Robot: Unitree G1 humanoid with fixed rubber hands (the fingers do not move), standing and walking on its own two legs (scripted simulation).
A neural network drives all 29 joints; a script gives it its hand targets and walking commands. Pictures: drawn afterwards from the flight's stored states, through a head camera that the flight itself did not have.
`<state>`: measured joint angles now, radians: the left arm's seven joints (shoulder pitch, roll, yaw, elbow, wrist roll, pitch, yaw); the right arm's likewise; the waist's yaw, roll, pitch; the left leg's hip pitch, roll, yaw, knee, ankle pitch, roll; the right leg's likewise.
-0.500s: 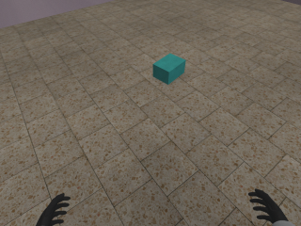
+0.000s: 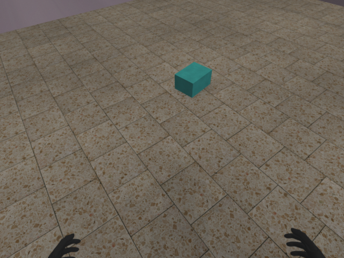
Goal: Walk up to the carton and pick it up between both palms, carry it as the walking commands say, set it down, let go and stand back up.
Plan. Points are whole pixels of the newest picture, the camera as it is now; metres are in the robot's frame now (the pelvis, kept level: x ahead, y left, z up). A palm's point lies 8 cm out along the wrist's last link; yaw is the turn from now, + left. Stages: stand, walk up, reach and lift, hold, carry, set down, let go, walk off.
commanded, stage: stand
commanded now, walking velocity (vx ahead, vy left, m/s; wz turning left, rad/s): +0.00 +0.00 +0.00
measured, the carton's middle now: (193, 79) +1.70 -0.19 -0.68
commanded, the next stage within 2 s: walk up in 0.68 s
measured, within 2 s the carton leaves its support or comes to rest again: neither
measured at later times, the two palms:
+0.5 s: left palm out of the picture +0.11 +0.31 -0.08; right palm out of the picture +0.11 -0.31 -0.08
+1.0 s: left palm out of the picture +0.13 +0.32 -0.07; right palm out of the picture +0.10 -0.35 -0.07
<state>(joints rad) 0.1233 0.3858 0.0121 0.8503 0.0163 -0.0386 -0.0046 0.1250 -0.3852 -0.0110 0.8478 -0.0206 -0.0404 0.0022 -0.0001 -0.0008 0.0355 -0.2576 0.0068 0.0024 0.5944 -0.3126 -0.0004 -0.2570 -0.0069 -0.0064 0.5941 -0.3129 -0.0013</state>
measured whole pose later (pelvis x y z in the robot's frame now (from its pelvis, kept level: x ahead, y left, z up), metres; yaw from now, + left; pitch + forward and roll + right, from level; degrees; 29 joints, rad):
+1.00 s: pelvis +0.01 -0.01 +0.01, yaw -3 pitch -1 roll +1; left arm 0.17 0.45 0.06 0.95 0.03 -0.05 -0.07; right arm 0.16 -0.45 -0.09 0.95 -0.04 -0.07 0.05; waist 0.00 -0.02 0.00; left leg -0.16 0.01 0.06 0.44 -0.31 0.04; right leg -0.31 -0.02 0.01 0.70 -0.43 -0.03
